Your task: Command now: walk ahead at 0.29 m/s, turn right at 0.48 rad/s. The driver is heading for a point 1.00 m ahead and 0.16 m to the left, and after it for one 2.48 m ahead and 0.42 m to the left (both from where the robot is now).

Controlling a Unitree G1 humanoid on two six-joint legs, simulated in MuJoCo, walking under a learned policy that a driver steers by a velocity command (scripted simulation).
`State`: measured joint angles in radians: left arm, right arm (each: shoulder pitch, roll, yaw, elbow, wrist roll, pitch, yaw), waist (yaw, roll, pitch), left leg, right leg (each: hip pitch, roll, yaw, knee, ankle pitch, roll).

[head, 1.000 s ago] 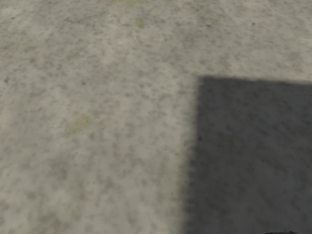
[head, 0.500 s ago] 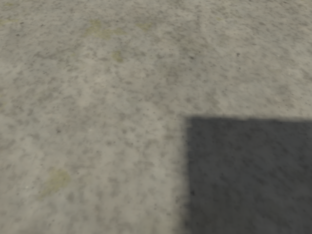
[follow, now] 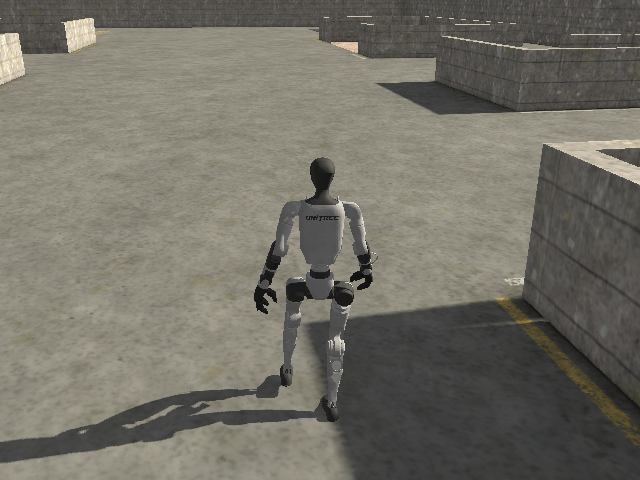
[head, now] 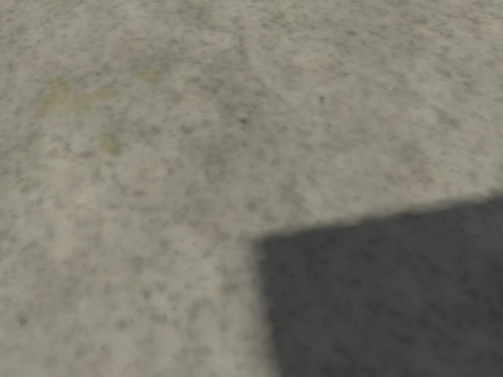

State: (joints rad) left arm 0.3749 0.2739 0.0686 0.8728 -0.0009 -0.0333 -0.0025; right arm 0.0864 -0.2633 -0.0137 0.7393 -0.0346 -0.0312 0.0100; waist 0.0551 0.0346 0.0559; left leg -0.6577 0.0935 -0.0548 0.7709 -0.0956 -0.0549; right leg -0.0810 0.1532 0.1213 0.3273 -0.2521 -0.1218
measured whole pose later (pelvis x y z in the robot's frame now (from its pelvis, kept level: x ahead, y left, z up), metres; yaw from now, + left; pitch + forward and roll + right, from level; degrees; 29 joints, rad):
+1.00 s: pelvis +0.11 +0.04 -0.01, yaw +19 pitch +0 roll +0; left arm 0.29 0.28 0.05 0.82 0.03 0.01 0.00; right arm 0.17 -0.26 -0.05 0.79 -0.02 0.06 0.04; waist 0.04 -0.01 0.02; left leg -0.16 -0.02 0.02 0.48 -0.37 0.04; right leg -0.21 -0.05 -0.13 0.51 -0.31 -0.02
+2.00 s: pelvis +0.57 +0.08 -0.01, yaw +0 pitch +2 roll -1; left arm 0.42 0.25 0.03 0.93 0.03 -0.08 0.01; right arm 0.09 -0.25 -0.02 0.77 -0.03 -0.03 0.04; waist 0.06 0.03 0.04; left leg -0.59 0.03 0.07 0.60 -0.04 0.06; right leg 0.16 0.13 0.05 0.14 -0.32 -0.12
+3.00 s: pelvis +1.12 +0.17 +0.00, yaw +19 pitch +2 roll -1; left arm 0.48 0.23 0.03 0.94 0.01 -0.07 -0.01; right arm 0.03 -0.24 0.00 0.74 -0.03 -0.04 0.04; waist 0.10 0.04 0.02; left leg -0.53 0.04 0.01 0.60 -0.12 0.00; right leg -0.01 0.06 0.01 0.28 -0.29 -0.04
